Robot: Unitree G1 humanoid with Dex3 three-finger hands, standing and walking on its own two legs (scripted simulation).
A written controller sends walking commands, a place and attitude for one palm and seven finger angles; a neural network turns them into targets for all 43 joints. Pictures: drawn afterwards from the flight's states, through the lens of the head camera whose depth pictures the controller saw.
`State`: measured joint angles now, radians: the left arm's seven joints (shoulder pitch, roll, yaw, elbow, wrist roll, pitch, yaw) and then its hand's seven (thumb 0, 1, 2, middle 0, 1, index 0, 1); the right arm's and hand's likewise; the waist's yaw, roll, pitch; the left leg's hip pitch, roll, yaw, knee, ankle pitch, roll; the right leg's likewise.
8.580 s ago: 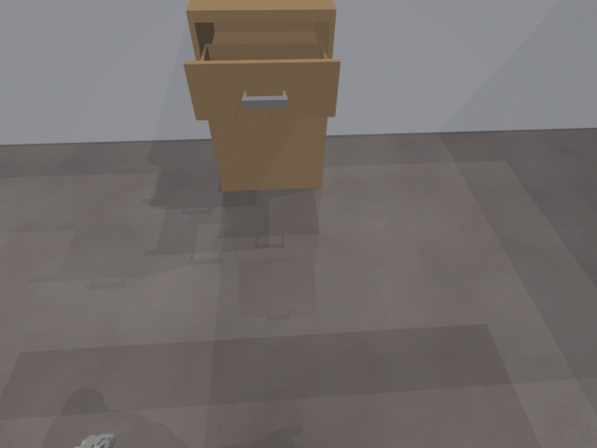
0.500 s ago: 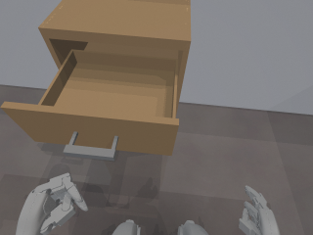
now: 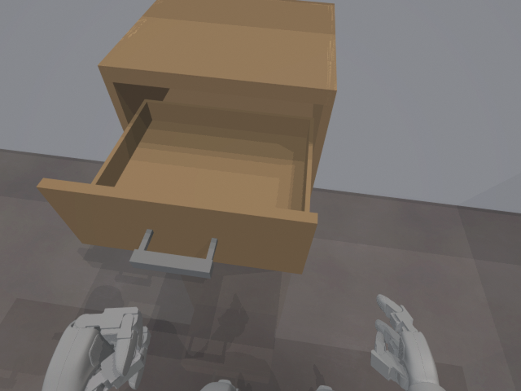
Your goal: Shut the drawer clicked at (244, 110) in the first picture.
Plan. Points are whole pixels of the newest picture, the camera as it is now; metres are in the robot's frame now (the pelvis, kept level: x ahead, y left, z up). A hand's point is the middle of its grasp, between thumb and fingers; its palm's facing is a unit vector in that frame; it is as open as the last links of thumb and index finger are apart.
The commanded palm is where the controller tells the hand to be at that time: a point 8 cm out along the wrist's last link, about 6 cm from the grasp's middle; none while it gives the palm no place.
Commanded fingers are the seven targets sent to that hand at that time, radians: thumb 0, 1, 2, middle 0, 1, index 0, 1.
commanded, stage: raise the hand and make a fist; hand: left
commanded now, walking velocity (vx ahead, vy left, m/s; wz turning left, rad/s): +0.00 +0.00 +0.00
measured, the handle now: (176, 251) +0.34 +0.18 -0.02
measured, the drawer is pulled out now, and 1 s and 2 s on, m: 0.30 0.30 0.30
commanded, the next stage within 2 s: bring the fist close to the handle in 0.36 s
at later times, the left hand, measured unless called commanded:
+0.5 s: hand (147, 359) +0.15 +0.15 +0.08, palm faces -0.02 -1.00 -0.07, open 3.3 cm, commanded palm +0.12 +0.21 +0.08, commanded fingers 0.00 0.90 0.90 -1.40 -1.60 -1.40 -1.60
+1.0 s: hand (174, 338) +0.19 +0.14 +0.03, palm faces -0.04 -1.00 -0.06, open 3.2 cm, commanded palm +0.17 +0.20 +0.03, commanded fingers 0.00 0.90 0.90 -1.40 -1.60 -1.40 -1.60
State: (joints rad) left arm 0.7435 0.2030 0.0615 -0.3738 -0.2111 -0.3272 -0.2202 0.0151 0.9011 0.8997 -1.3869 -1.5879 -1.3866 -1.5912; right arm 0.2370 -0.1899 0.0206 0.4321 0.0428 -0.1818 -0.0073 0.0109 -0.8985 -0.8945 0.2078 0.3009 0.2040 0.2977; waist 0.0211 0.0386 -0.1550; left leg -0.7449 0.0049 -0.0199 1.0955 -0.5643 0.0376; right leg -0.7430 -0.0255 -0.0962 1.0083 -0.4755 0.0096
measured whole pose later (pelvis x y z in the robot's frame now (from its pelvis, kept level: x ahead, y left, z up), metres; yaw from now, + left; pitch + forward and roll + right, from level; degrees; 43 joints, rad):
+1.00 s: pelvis +0.00 -0.03 -0.02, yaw +0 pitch +17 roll -2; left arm 0.55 0.20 0.10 -0.13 -0.22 -0.43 -0.23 0.01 0.90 0.90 -1.39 -1.60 -1.39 -1.60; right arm 0.22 -0.22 -0.01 0.49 0.03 -0.17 -0.04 0.01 -0.90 -0.89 0.21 0.30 0.20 0.30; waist -0.02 0.03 -0.17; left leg -0.88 0.02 -0.03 1.18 -0.59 0.00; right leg -0.90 -0.01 -0.10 1.13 -0.52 -0.03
